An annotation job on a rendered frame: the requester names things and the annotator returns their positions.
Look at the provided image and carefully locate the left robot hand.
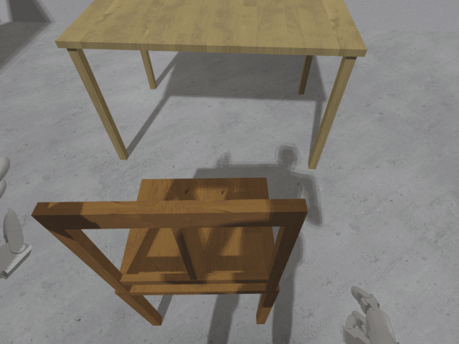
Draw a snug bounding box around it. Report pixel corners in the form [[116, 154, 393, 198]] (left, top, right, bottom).
[[0, 156, 32, 279]]

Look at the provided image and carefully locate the table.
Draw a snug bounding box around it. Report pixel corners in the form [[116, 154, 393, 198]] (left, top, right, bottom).
[[55, 0, 367, 169]]

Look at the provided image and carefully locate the right robot hand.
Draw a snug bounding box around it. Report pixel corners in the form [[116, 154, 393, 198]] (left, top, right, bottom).
[[341, 286, 397, 344]]

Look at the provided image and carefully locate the chair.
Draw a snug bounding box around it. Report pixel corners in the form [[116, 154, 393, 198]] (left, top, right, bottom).
[[31, 178, 308, 325]]

